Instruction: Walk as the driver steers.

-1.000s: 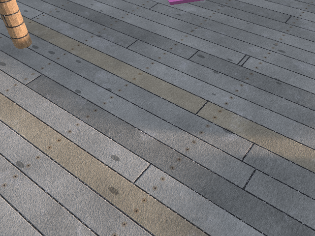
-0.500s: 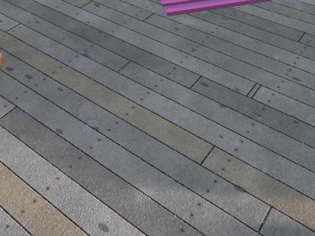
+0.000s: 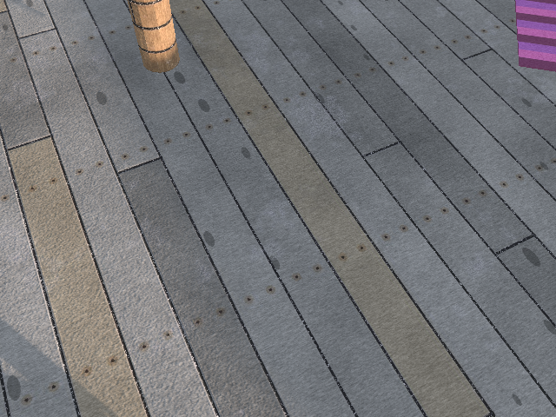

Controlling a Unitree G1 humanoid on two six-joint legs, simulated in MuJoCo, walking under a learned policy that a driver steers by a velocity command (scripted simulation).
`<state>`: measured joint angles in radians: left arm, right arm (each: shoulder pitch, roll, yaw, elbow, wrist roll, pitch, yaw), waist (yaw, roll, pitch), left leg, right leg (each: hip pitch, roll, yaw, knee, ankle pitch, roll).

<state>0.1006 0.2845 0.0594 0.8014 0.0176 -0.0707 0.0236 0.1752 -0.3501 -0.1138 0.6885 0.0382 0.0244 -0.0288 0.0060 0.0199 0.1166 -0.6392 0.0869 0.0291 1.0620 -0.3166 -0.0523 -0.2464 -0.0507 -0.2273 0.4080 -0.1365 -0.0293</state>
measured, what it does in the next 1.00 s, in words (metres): walks ahead, turning left: left foot, then right foot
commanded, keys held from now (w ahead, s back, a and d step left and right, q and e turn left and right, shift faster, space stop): q+shift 0.48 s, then shift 0.06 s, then w+shift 0.12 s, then w+e+shift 0.34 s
